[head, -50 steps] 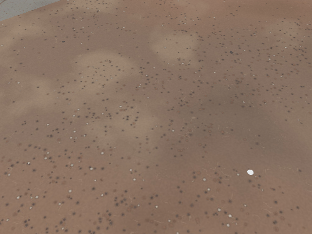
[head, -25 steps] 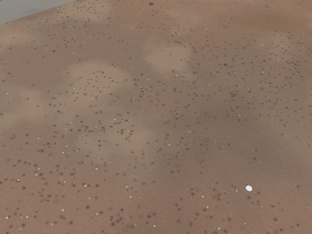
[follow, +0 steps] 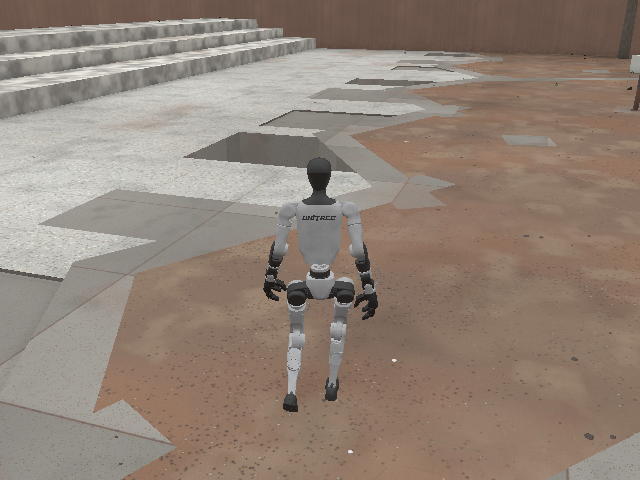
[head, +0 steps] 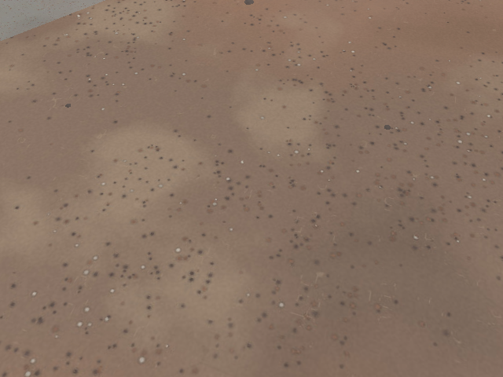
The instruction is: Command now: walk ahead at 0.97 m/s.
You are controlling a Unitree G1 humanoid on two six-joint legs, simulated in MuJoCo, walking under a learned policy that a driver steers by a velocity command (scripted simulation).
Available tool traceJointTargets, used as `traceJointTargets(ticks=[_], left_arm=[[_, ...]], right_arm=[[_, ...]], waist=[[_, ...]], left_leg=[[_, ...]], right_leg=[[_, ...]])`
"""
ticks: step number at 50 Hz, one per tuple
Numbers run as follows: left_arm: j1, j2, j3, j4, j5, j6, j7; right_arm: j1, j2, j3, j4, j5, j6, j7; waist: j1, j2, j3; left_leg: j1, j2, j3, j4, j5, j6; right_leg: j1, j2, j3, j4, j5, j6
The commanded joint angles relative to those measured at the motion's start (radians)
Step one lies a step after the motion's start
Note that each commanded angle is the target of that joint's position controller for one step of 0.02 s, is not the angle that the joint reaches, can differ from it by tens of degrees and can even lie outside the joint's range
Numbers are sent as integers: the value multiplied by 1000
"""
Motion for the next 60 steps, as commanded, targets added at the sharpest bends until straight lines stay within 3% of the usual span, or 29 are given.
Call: traceJointTargets(ticks=[1, 2, 5, 9, 12, 15, 17, 18, 19, 20, 21, 22, 23, 25, 28, 30, 32, 35, 38, 40, 41, 42, 43, 44, 46, 48, 50, 57, 60], left_arm=[[146, 46, 9, 34, -5, -28, 7], [160, 20, 1, 48, -12, -36, 8], [219, 45, -3, 67, -28, -53, 14], [300, 48, -13, 68, -43, -65, 7], [377, 99, -13, 87, -53, -75, 19], [391, 148, -12, 96, -36, -63, 31], [388, 196, -1, 107, -9, -35, 50], [353, 214, 5, 102, 0, -18, 60], [324, 186, 3, 86, 2, -14, 60], [434, 11, -31, 44, -59, -31, 30], [422, 74, -24, 35, -74, -48, 29], [253, 104, -17, -7, -66, -50, 37], [203, 92, -22, -26, -56, -53, 33], [164, 46, -31, -49, -6, -25, 17], [107, 21, -45, -96, 22, 3, -14], [-52, 48, -48, -163, 19, 2, -16], [-150, 44, -61, -206, 6, -6, -25], [-232, 59, -64, -231, -19, -9, -26], [-245, 113, -49, -256, -17, -11, -4], [-27, 184, -17, -203, -19, -21, 21], [173, 221, 1, -156, -13, -24, 40], [382, 303, 25, -137, 18, -23, 63], [299, 358, 39, -147, 42, -19, 49], [201, 259, 35, -169, 33, -10, 37], [160, 126, 5, -143, 24, -12, 30], [169, 100, -4, -100, 10, -23, 35], [189, 66, -11, -62, -18, -41, 22], [195, 132, -2, -32, -20, -66, 28], [265, 202, 8, -26, -21, -47, 47]], right_arm=[[-14, -33, -3, -105, -35, 0, 20], [-20, -14, 1, -106, -45, 16, 29], [-160, -25, 7, -168, -51, 42, 44], [-404, -36, 25, -257, -38, 33, 54], [-494, -37, 35, -283, -19, 29, 59], [-483, -92, 19, -284, -24, 28, 43], [-291, -142, -4, -241, -25, 29, 22], [-87, -174, -23, -176, -25, 31, 7], [99, -229, -47, -129, -44, 35, -11], [138, -327, -81, -130, -64, 40, -15], [82, -280, -79, -131, -51, 41, 12], [-16, -218, -67, -123, -44, 32, 16], [-51, -146, -51, -108, -41, 22, 18], [-57, -66, -22, -70, -37, 5, 15], [-40, -100, -23, -50, -7, -7, 6], [7, -116, -24, -52, -2, -14, 7], [6, -144, -33, -66, -2, -17, 7], [55, -195, -47, -70, 8, -23, 11], [85, -216, -52, -71, 4, -11, 4], [67, -269, -64, -80, -10, 0, -2], [20, -278, -70, -96, -13, 4, -2], [11, -170, -46, -138, -19, 0, 0], [125, -50, -18, -205, 57, -1, 4], [58, -130, -23, -185, 36, 15, -10], [-95, -135, -27, -190, 2, 32, 4], [-98, -94, -21, -222, -28, 64, 29], [-170, -71, -14, -266, -29, 93, 45], [-425, -100, 10, -390, -29, 101, 90], [-436, -126, 9, -386, -27, 96, 90]], waist=[[-4, -15, -65], [-21, -28, -35], [-23, -41, 74], [30, -26, 138], [59, -40, 145], [37, -87, 57], [-68, -149, -79], [-166, -150, -181], [-238, -131, -273], [-120, 231, -436], [-105, 146, -488], [-90, 61, -269], [-56, -37, -146], [25, -47, -30], [67, 16, 32], [37, -37, 102], [21, -11, 124], [-18, 13, 88], [-22, 44, 31], [82, 71, -132], [188, 59, -230], [245, -58, -400], [105, -440, -539], [99, -276, -394], [105, -29, -134], [43, -116, -98], [23, -112, -37], [-1, -49, 103], [-14, -76, 65]], left_leg=[[-369, 80, -39, 56, 58, 13], [-353, 100, -36, 22, 57, 2], [-491, 133, 15, -71, 134, -36], [-411, 96, 122, -475, 376, -49], [-314, 44, 179, -674, 480, -19], [-260, -55, 221, -759, 374, 20], [-68, -120, 206, -755, 210, 49], [130, -125, 194, -791, 168, 66], [389, -17, 88, -743, 25, 91], [734, 315, -484, -822, -242, 214], [753, 352, -763, -1008, -379, 251], [590, 300, -583, -1035, -320, 205], [402, 273, -451, -1070, -205, 170], [131, 156, -268, -1095, -29, 93], [17, 115, -246, -1199, -95, 138], [-33, 90, -201, -1255, 12, 159], [-102, 50, -151, -1269, 145, 140], [-16, 51, -140, -1274, 361, 110], [225, 72, -156, -1126, 637, 76], [263, 64, -156, -822, 857, 41], [129, 21, -146, -567, 738, 28], [-51, -32, -106, -214, 379, 33], [-369, -143, -55, 79, -194, 7], [-480, -59, -52, 147, -122, 28], [-467, 22, -31, 50, -9, 17], [-445, 65, -20, 26, 0, -2], [-496, 93, -6, 12, 24, -8], [-430, 48, 161, -412, 325, 27], [-296, -55, 266, -536, 294, 74]], right_leg=[[286, -301, 503, -435, -275, -112], [224, -273, 455, -464, -260, -100], [180, -242, 351, -542, -158, -115], [147, -159, 186, -600, 172, -89], [286, -202, 145, -650, 481, -69], [557, -227, 98, -509, 980, -43], [631, -262, 92, -204, 1248, -33], [588, -259, 77, 49, 1202, -31], [384, -222, 82, 356, 947, -38], [-55, -18, 96, 859, 85, 16], [-234, 4, 247, 974, -181, -19], [-324, -72, 236, 937, -89, -35], [-301, -115, 232, 846, -43, -39], [-182, -171, 240, 720, -22, -30], [-237, -220, 194, 604, -5, 39], [-277, -225, 154, 424, 95, 85], [-165, -200, 132, 180, 246, 105], [-16, -128, 99, 10, 385, 100], [5, -86, 115, -106, 299, 76], [256, -41, 119, -109, 135, 50], [494, -97, 144, -90, 95, 43], [733, -338, 380, -66, -262, 40], [912, -569, 949, -308, -544, -50], [786, -522, 923, -370, -640, -40], [519, -424, 545, -354, -200, -3], [401, -395, 407, -390, -114, -6], [360, -373, 272, -419, 15, 18], [310, -275, -116, -525, 430, 69], [452, -283, -170, -400, 995, 93]])
Keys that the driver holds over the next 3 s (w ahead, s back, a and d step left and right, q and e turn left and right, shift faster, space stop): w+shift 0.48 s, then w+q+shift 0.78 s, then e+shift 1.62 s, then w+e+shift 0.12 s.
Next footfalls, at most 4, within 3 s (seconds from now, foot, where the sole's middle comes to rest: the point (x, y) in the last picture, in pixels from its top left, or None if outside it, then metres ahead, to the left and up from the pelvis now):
0.38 left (224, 330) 0.57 0.09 -0.75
0.82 right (281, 197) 1.01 -0.09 -0.75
1.30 left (182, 131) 1.31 0.25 -0.75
1.74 right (175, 78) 1.60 0.30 -0.75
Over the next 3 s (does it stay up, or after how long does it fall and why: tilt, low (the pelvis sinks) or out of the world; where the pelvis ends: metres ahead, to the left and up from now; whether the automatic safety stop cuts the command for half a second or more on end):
stays up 1.53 0.33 0.02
